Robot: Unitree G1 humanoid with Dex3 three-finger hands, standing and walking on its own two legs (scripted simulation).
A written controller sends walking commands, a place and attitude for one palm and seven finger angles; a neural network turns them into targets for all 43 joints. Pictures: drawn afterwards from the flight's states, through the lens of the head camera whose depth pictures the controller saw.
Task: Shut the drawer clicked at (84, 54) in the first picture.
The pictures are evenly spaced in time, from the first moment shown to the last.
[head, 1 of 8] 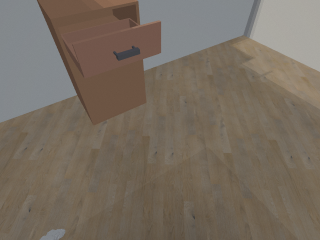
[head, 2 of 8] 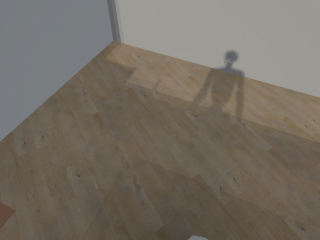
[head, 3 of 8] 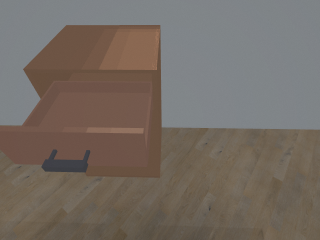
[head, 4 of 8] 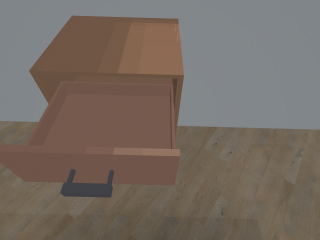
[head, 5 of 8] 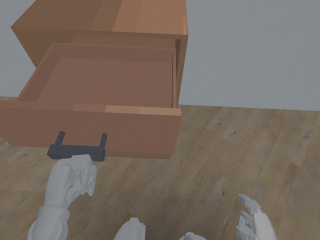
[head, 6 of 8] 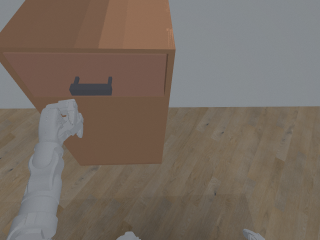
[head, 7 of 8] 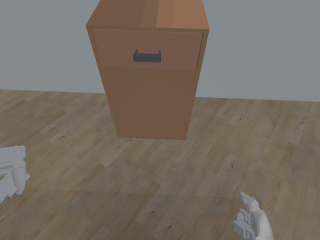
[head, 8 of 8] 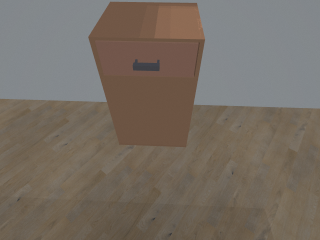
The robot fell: no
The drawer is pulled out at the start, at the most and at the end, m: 0.30 0.30 0.00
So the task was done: yes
